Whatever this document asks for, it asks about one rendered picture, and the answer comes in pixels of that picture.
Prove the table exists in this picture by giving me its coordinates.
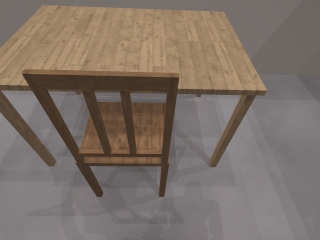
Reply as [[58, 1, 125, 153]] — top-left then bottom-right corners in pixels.
[[0, 5, 267, 167]]

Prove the chair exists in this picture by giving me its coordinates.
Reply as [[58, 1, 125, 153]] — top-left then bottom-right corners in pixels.
[[22, 69, 180, 197]]

